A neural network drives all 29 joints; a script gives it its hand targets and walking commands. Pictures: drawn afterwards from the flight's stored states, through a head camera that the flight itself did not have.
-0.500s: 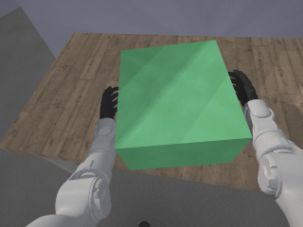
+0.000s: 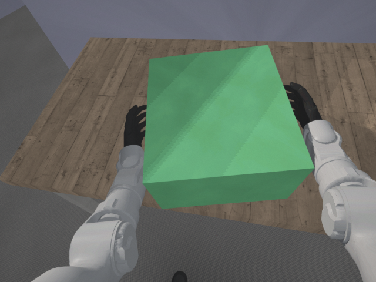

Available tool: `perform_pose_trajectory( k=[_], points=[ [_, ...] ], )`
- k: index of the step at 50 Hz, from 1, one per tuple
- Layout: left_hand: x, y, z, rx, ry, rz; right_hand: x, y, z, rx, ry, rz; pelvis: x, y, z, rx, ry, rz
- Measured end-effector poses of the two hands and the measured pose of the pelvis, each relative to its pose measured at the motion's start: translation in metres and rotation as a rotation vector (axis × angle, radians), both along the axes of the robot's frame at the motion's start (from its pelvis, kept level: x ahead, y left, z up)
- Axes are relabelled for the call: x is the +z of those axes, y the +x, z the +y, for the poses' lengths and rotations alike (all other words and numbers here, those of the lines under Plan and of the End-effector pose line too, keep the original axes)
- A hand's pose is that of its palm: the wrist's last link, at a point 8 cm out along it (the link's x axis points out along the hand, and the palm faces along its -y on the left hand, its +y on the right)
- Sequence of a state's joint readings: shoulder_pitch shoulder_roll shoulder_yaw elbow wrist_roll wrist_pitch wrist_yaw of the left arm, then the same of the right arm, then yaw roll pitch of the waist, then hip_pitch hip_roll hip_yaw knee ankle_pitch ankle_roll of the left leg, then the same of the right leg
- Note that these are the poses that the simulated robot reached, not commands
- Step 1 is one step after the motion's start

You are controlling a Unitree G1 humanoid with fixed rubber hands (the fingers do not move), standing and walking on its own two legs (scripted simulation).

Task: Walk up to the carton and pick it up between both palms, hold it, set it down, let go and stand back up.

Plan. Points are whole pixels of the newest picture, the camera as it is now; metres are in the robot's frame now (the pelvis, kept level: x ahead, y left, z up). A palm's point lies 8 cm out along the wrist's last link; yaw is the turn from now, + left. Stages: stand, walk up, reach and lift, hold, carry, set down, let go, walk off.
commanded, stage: reach and lift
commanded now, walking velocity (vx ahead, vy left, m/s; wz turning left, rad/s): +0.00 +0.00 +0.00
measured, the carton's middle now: (215, 125) +0.45 +0.05 +0.02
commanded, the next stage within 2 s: none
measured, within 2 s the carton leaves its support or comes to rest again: leaves its support in 0.10 s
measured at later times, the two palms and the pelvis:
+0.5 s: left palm (131, 150) +0.35 +0.22 +0.03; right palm (315, 117) +0.44 -0.15 +0.08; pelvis -0.03 +0.00 -0.01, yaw +0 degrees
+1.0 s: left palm (124, 130) +0.36 +0.22 +0.09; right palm (327, 110) +0.43 -0.15 +0.12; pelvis -0.02 +0.00 +0.01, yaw +2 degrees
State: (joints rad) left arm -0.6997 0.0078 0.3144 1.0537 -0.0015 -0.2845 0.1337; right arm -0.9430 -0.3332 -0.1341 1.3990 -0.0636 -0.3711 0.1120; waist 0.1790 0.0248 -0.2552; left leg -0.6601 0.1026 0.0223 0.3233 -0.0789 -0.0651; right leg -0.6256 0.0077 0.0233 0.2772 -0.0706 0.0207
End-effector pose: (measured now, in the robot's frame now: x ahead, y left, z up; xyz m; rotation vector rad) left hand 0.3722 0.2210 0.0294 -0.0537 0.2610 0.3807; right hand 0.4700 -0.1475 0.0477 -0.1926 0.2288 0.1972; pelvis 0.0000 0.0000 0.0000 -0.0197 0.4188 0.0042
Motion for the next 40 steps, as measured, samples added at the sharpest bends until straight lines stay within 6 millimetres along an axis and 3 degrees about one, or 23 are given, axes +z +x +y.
perform_pose_trajectory(
  k=[23,31,40],
  points=[
    [0.000,-0.024,-0.004,-0.012,-0.057,0.012,0.027,-0.025,-0.002,0.000,-0.053,0.003,-0.005,-0.025,-0.001,0.001,0.000,-0.019],
    [0.031,-0.019,-0.005,-0.030,-0.033,-0.003,0.053,-0.026,-0.006,-0.022,0.000,-0.009,-0.005,-0.031,-0.004,0.021,0.005,-0.045],
    [0.067,-0.010,-0.013,-0.072,-0.011,-0.030,0.079,-0.034,-0.017,-0.078,0.063,-0.032,0.000,-0.023,-0.004,0.021,0.014,-0.126]
  ],
)
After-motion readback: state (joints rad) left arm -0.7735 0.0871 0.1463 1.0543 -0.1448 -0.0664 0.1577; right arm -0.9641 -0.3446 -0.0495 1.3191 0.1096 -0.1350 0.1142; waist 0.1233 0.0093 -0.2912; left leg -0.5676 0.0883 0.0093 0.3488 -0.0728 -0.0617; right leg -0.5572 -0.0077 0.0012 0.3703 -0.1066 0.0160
